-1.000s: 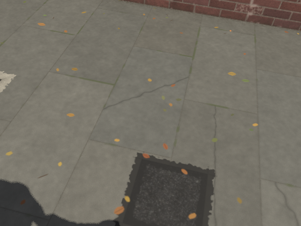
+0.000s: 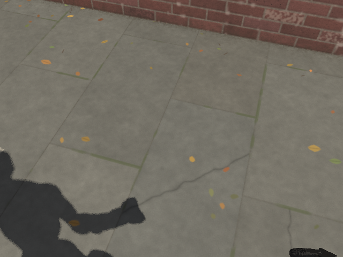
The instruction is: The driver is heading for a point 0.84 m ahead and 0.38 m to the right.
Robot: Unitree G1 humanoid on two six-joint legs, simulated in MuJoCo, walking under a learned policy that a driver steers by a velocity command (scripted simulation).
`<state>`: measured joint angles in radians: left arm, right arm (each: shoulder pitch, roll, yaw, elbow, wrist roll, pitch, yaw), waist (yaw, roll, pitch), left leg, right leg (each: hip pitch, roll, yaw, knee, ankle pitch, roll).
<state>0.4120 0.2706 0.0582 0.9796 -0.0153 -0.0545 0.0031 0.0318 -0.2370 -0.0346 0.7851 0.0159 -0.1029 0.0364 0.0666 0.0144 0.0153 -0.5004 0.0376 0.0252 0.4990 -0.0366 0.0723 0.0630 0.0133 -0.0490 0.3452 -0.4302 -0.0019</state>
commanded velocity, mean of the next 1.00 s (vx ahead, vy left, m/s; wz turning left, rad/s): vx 0.50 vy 0.00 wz -0.44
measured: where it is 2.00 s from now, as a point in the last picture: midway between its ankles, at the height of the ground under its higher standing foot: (260, 166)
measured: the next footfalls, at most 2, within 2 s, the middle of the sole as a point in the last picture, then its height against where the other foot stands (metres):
right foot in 0.56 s outside the picture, level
left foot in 1.02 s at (202, 180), level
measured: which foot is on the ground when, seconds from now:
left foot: down 0.00-0.56, up 0.58-1.00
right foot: down 0.00-0.02, up 0.04-0.54, down 0.56-1.00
